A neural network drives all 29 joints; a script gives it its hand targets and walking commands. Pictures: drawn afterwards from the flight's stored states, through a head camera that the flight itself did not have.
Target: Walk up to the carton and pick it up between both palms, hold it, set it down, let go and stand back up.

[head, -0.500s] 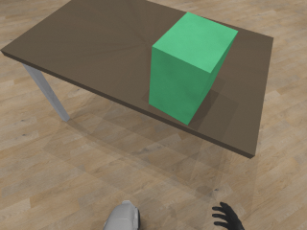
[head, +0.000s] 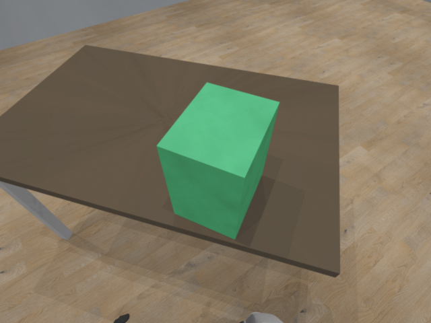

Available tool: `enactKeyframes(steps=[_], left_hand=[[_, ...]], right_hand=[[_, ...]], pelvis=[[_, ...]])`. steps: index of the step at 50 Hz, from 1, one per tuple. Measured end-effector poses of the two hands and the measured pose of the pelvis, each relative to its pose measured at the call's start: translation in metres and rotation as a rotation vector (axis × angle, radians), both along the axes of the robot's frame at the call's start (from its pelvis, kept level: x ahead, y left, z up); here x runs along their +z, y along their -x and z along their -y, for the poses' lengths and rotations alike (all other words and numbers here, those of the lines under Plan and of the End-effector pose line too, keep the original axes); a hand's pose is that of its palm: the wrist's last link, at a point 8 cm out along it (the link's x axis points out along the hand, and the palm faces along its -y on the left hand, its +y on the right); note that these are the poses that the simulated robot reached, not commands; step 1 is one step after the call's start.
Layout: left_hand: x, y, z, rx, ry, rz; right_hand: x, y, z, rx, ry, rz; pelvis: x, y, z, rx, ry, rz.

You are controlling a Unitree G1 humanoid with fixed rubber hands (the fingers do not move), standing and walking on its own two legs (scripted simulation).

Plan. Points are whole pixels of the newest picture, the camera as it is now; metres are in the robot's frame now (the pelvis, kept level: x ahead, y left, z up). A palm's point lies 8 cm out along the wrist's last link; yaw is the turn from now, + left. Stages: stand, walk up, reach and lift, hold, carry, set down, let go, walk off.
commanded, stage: walk up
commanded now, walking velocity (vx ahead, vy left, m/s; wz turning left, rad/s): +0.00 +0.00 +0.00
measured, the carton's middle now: (221, 163) +0.44 -0.02 +0.00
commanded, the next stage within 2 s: none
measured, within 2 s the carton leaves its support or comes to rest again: neither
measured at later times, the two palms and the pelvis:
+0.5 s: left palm out of the picture +0.01 +0.19 -0.15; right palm out of the picture -0.02 -0.24 -0.12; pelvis -0.01 -0.03 +0.01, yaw +1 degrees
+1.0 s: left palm out of the picture -0.09 +0.27 -0.10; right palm out of the picture -0.02 -0.24 -0.15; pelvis -0.03 +0.03 +0.01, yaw -6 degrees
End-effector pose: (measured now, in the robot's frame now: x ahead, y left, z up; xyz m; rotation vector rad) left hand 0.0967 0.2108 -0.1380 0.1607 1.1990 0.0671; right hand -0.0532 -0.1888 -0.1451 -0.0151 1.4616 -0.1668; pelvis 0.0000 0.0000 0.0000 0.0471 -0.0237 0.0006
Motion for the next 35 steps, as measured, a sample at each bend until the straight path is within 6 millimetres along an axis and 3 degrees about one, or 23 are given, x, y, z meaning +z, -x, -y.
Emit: enactKeyframes(steps=[4,10,13,18,22,28,35], left_hand=[[0.015,0.019,0.006,0.027,-0.076,-0.031],[0.024,0.048,0.011,0.090,-0.103,-0.091],[0.016,0.058,0.020,0.104,-0.071,-0.105],[-0.002,0.071,0.028,0.118,-0.017,-0.106],[-0.016,0.079,0.026,0.119,0.028,-0.122],[-0.011,0.092,0.020,0.129,0.038,-0.130],[0.007,0.121,0.010,0.131,-0.013,-0.211]], right_hand=[[-0.018,-0.041,0.012,0.023,-0.045,0.049],[-0.008,-0.072,0.050,0.069,0.004,0.050],[0.001,-0.080,0.067,0.088,0.060,0.069],[0.008,-0.072,0.078,0.097,0.128,0.057],[0.016,-0.055,0.068,0.089,0.144,0.057],[0.017,-0.017,0.041,0.073,0.088,0.003],[0.000,-0.013,0.006,0.066,-0.023,-0.003]], pelvis=[[0.001,-0.005,0.010,0.003,0.038,0.008],[0.011,-0.011,0.026,0.006,0.020,-0.005],[0.012,-0.008,0.031,0.019,0.035,-0.001],[0.006,-0.002,0.031,0.027,0.078,0.002],[0.005,0.006,0.031,0.021,0.068,0.019],[0.011,0.006,0.023,0.008,0.048,0.030],[0.013,0.006,0.012,0.004,0.046,0.029]])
